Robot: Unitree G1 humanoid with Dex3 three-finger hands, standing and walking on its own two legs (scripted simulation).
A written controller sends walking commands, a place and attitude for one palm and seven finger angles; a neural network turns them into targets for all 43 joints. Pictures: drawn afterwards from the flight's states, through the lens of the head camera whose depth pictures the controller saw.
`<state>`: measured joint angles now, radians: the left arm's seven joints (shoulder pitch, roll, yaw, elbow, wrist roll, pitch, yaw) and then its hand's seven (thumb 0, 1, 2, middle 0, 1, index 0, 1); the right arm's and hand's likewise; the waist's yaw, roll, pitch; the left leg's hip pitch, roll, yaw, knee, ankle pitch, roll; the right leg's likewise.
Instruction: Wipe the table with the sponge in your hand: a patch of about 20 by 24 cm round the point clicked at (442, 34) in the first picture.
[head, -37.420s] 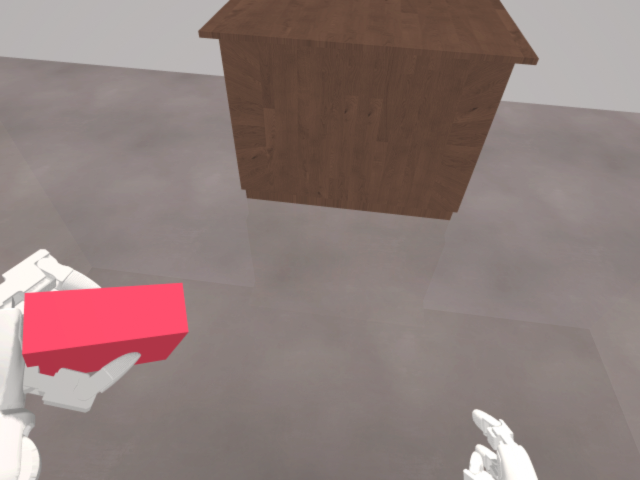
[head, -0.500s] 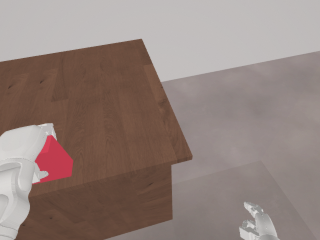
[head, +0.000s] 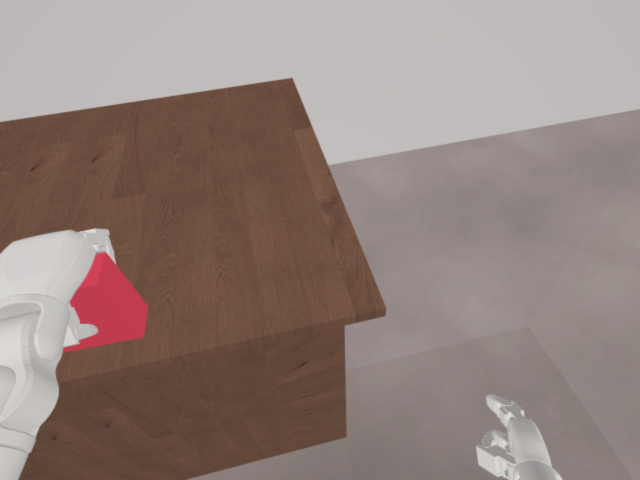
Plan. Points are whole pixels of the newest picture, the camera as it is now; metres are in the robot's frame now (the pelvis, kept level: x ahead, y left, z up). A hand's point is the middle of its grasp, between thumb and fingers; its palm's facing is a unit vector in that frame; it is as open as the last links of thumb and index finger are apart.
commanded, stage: lift the sponge slowly off the table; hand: left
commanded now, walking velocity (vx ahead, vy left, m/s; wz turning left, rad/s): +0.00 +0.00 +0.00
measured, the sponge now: (89, 313) +0.25 +0.35 +0.08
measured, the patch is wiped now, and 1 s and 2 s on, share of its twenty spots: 1.00 1.00 1.00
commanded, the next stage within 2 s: bring the sponge back beside the body in 1.28 s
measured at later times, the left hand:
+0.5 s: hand (67, 268) +0.26 +0.34 +0.15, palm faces +0.06 +0.00 -1.00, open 9.2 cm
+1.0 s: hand (51, 255) +0.25 +0.33 +0.19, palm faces +0.09 +0.01 -1.00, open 9.2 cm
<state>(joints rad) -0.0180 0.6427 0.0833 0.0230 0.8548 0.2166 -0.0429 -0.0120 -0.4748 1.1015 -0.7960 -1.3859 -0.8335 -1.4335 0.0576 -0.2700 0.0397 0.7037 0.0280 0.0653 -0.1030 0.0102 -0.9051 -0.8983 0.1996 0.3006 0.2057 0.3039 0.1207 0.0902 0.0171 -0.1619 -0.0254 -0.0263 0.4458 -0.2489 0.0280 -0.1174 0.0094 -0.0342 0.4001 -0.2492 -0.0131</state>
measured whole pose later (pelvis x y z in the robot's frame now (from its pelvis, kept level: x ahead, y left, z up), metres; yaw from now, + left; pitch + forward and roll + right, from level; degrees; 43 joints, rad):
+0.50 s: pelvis +0.00 +0.00 +0.00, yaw +0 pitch -2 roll -1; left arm -0.08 0.67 0.08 -0.03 0.83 0.28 -0.12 -0.01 -0.48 1.10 -0.80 -1.39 -0.83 -1.43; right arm 0.06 -0.28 0.05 0.69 0.04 0.08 -0.09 0.01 -0.91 -0.90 0.20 0.30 0.21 0.30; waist 0.12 0.10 0.02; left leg -0.15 -0.03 -0.03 0.43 -0.24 0.03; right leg -0.11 0.01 -0.03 0.39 -0.24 -0.01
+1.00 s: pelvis -0.01 -0.01 +0.00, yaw +0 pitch -3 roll +0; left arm -0.16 0.72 0.06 -0.07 0.82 0.35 -0.20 -0.01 -0.48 1.10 -0.80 -1.39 -0.84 -1.43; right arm 0.02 -0.28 0.08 0.66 0.04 0.09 -0.08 0.01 -0.90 -0.90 0.20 0.30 0.21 0.30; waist 0.14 0.11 0.01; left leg -0.15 -0.02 -0.03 0.43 -0.22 0.02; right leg -0.12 0.01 -0.04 0.40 -0.23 -0.02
